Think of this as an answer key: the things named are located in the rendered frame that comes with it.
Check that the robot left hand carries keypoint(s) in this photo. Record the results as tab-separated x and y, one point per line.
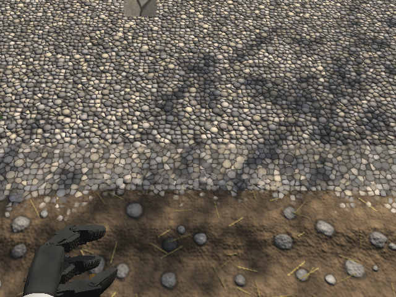
51	268

